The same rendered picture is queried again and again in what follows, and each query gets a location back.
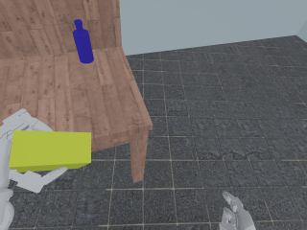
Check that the sponge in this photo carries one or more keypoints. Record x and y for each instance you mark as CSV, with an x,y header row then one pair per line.
x,y
39,151

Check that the robot right hand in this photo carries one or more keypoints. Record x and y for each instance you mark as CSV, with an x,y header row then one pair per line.
x,y
241,220

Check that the table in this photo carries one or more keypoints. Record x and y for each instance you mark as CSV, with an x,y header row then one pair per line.
x,y
41,71

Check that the robot left hand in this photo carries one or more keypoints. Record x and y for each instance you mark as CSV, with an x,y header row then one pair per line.
x,y
32,181

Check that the robot left forearm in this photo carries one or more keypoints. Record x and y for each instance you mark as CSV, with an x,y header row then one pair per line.
x,y
6,209

